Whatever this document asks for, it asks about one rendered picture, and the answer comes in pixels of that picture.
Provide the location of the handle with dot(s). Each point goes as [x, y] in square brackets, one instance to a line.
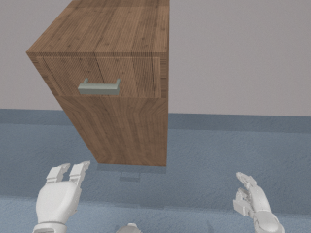
[99, 88]

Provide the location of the drawer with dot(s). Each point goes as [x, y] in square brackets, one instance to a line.
[140, 75]

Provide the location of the robot left hand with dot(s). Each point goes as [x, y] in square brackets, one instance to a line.
[58, 199]

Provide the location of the left robot forearm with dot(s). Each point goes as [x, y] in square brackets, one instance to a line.
[50, 227]

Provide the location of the cabinet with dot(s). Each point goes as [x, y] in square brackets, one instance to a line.
[124, 130]

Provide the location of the right robot forearm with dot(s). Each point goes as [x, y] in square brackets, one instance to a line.
[266, 222]

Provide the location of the robot right hand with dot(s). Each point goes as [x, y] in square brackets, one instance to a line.
[255, 199]

